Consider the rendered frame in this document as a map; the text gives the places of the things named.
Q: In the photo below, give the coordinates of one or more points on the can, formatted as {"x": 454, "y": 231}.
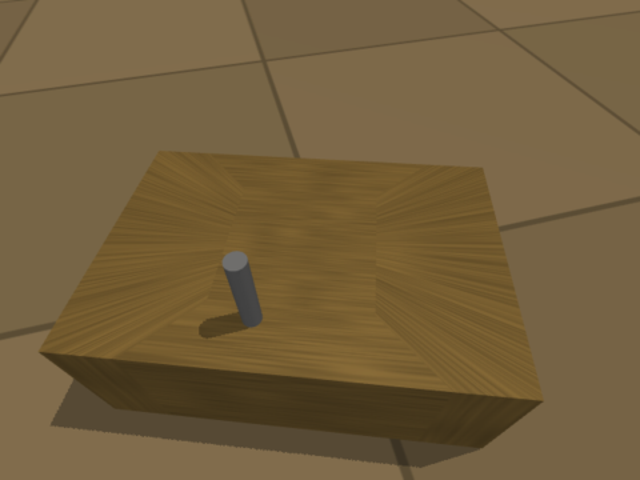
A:
{"x": 239, "y": 276}

